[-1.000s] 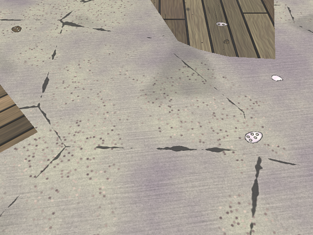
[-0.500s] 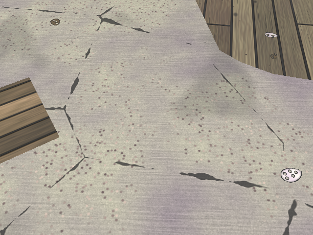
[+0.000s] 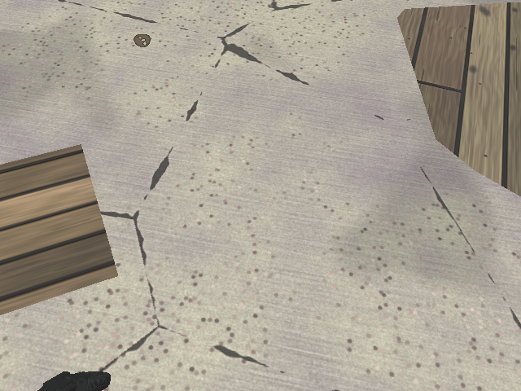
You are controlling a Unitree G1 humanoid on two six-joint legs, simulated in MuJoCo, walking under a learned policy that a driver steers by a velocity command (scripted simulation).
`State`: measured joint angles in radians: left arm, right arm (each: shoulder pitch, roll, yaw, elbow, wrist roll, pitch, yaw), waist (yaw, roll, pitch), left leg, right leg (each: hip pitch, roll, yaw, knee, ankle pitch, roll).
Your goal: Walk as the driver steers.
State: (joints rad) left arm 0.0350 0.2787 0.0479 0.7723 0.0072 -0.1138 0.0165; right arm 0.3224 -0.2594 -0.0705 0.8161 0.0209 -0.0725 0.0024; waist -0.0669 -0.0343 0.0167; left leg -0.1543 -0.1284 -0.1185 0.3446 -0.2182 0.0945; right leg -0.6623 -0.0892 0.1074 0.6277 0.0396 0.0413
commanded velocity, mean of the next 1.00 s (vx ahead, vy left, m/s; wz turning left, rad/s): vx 0.50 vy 0.00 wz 0.07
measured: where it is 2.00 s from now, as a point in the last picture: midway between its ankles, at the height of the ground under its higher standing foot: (264, 190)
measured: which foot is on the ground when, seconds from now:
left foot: down 0.00-0.14, up 0.16-0.64, down 0.66-1.00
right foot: up 0.00-0.12, down 0.14-0.66, up 0.68-1.00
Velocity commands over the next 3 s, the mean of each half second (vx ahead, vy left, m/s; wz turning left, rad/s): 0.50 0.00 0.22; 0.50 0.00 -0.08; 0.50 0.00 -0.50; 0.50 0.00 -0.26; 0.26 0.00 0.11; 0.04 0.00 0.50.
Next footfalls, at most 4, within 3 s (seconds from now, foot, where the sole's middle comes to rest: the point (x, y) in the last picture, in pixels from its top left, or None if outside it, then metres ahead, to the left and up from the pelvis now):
0.14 right None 0.27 -0.14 -0.78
0.66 left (194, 375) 0.52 0.14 -0.78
1.22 right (274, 266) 0.82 -0.09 -0.78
1.68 left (223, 187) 1.13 0.05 -0.78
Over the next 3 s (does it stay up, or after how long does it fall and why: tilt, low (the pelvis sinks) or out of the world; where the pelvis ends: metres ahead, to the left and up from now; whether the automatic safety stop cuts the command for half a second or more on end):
stays up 1.28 -0.11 0.00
